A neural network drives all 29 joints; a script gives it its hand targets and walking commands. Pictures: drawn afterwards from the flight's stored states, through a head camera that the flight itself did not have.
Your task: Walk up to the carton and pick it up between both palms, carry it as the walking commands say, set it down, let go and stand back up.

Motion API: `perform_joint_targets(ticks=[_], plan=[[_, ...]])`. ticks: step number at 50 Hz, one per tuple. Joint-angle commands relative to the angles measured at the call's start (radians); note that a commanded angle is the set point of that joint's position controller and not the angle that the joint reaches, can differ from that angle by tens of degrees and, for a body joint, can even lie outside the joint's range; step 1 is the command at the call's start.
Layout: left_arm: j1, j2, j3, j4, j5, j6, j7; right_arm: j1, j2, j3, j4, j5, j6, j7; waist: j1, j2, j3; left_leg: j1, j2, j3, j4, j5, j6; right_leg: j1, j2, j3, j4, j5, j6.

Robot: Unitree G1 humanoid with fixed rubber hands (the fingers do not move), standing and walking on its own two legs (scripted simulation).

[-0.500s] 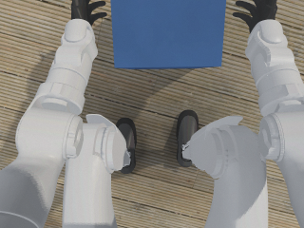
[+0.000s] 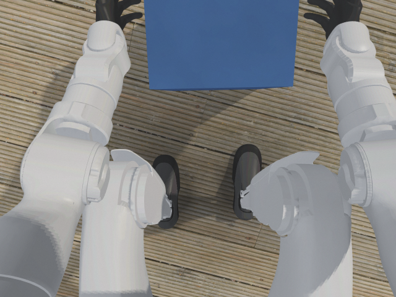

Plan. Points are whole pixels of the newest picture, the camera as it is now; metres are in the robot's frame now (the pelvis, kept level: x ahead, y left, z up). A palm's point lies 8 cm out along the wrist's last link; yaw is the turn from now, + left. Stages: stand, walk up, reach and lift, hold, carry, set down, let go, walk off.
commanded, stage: reach and lift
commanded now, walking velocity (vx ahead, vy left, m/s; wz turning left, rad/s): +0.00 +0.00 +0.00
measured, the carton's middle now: (216, 34) +0.52 -0.03 -0.25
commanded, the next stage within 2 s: none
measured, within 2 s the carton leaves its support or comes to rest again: leaves its support in 1.04 s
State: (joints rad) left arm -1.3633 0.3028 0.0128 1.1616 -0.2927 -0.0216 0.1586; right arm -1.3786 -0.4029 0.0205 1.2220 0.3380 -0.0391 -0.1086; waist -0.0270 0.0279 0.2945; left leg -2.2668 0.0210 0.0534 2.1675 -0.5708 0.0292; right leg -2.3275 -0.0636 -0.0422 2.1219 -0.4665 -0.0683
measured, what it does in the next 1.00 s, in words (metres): stands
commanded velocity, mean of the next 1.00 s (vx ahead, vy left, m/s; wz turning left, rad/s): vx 0.00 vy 0.00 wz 0.00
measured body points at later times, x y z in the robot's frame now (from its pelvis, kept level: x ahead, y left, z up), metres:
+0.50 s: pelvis +0.00 +0.00 +0.01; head +0.37 -0.02 +0.26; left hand +0.54 +0.12 -0.18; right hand +0.54 -0.18 -0.19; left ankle +0.11 +0.11 -0.34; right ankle +0.14 -0.11 -0.34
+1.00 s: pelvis +0.00 +0.00 -0.02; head +0.35 -0.02 +0.25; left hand +0.55 +0.12 -0.18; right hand +0.54 -0.18 -0.18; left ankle +0.11 +0.11 -0.34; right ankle +0.13 -0.11 -0.34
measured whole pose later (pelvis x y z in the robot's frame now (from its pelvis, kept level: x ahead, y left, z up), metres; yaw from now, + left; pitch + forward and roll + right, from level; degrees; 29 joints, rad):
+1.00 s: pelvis +0.00 +0.00 -0.02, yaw +3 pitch +37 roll +1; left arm -1.43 0.22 0.13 1.16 -0.15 0.06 0.19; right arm -1.45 -0.32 -0.05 1.22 0.22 0.04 -0.12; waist -0.06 0.04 0.30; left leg -2.31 -0.05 0.04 2.21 -0.54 0.01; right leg -2.35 -0.04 -0.01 2.18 -0.48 -0.04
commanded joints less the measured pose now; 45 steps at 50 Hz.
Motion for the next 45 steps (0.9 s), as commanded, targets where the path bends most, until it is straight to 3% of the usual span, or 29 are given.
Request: perform_joint_targets(ticks=[1, 12, 21, 27, 30, 35, 45], plan=[[-0.192, 0.046, 0.0, -0.088, 0.0, -0.021, 0.003, -0.204, -0.05, -0.01, -0.077, -0.002, -0.022, -0.003, -0.015, -0.047, -1.109, 0.428, -0.07, -0.066, -0.175, 0.227, -0.035, 0.695, 0.068, 0.09, -0.135, 0.247, 0.066], [-0.208, -0.017, -0.016, -0.077, 0.02, -0.033, 0.022, -0.213, 0.013, 0.002, -0.051, -0.018, -0.039, -0.018, -0.019, -0.037, -1.119, 0.436, -0.091, -0.066, -0.184, 0.239, -0.042, 0.687, 0.085, 0.086, -0.145, 0.258, 0.069], [-0.255, -0.121, -0.073, -0.091, 0.007, -0.044, 0.019, -0.226, 0.083, 0.013, -0.032, -0.04, -0.054, -0.027, -0.06, -0.006, -1.123, 0.447, -0.108, -0.07, -0.187, 0.246, -0.051, 0.68, 0.099, 0.083, -0.153, 0.27, 0.064], [-0.322, -0.247, -0.124, -0.103, 0.005, -0.051, 0.0, -0.286, 0.204, 0.069, -0.035, -0.029, -0.058, -0.003, -0.061, 0.003, -1.103, 0.459, -0.12, -0.074, -0.189, 0.24, -0.048, 0.655, 0.108, 0.079, -0.151, 0.255, 0.061], [-0.376, -0.361, -0.146, -0.105, 0.011, -0.049, -0.024, -0.335, 0.31, 0.092, -0.04, -0.032, -0.054, 0.021, -0.068, 0.002, -1.092, 0.457, -0.128, -0.076, -0.188, 0.227, -0.045, 0.644, 0.113, 0.074, -0.147, 0.242, 0.058], [-0.513, -0.714, -0.17, -0.121, 0.051, -0.02, -0.113, -0.477, 0.656, 0.126, -0.078, -0.062, -0.025, 0.107, -0.069, 0.0, -1.065, 0.43, -0.151, -0.065, -0.177, 0.194, -0.036, 0.619, 0.131, 0.062, -0.127, 0.216, 0.054], [-0.554, -0.943, -0.124, -0.181, 0.132, 0.061, -0.211, -0.541, 0.894, 0.11, -0.185, -0.113, 0.06, 0.213, -0.079, 0.001, -1.068, 0.403, -0.176, -0.026, -0.145, 0.153, -0.017, 0.6, 0.148, 0.028, -0.093, 0.171, 0.053]])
